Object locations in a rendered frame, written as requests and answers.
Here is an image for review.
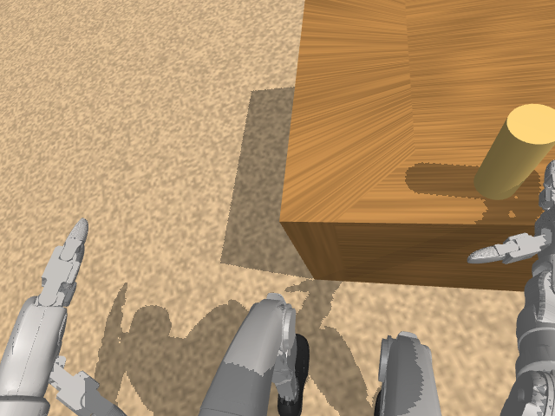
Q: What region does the left robot foot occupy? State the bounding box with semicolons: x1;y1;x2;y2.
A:
277;334;310;416

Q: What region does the right robot arm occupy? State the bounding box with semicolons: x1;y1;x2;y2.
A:
500;253;555;416

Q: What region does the left robot arm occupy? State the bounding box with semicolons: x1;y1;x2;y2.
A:
0;396;50;416

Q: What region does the right robot hand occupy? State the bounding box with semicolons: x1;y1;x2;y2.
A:
467;160;555;264

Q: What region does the left robot hand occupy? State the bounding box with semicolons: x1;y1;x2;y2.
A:
0;218;127;416

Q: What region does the can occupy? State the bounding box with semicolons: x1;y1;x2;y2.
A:
473;104;555;200

